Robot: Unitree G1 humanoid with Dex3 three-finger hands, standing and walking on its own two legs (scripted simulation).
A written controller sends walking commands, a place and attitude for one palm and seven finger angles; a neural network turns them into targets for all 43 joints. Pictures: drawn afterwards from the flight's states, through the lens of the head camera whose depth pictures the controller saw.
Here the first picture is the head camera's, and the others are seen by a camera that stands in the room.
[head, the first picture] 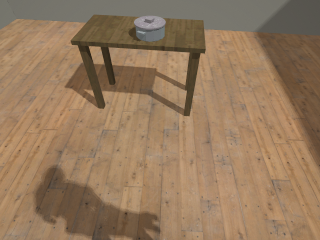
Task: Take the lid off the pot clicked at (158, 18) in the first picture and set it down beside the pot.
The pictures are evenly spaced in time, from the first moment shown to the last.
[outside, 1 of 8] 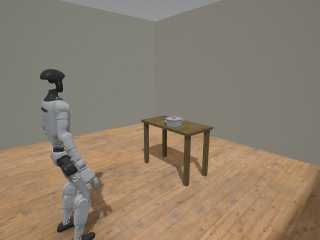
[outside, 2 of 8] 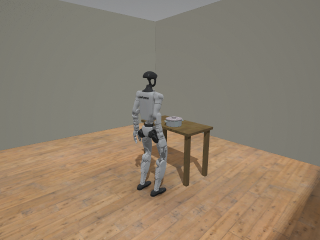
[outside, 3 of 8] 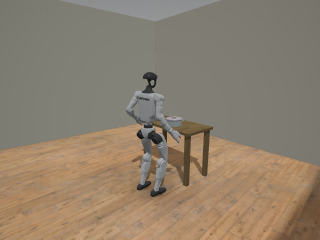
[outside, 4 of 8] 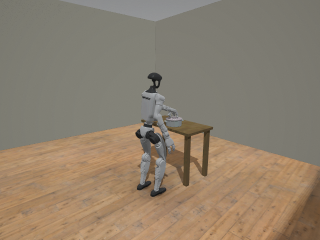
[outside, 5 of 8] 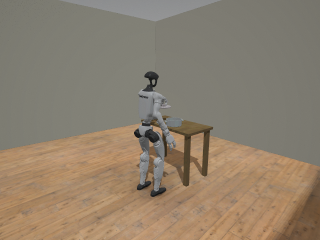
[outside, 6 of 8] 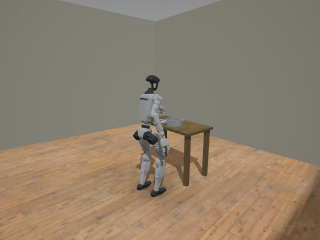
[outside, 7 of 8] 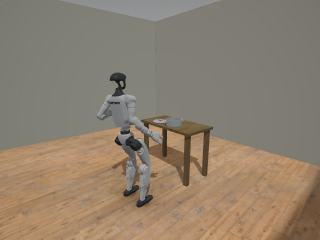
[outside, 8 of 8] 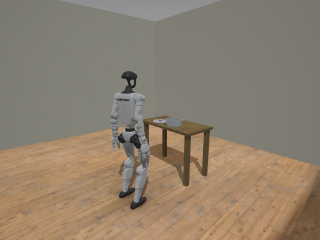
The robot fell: no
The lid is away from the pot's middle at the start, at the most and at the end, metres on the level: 0.00 0.25 0.23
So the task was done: yes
